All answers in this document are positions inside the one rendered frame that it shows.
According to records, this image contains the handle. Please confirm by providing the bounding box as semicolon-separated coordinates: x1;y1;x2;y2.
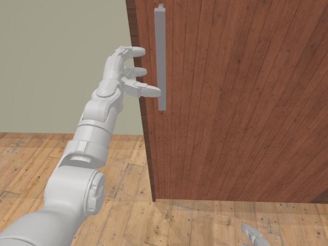
154;4;166;111

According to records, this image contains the robot left hand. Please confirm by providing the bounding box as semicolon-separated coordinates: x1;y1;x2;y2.
102;46;161;98

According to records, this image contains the robot right hand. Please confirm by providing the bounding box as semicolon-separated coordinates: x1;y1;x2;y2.
241;224;270;246

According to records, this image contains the left robot forearm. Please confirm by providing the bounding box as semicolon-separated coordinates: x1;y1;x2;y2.
44;78;124;204

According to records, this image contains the robot left upper arm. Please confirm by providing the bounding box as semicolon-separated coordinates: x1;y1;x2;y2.
0;165;105;246

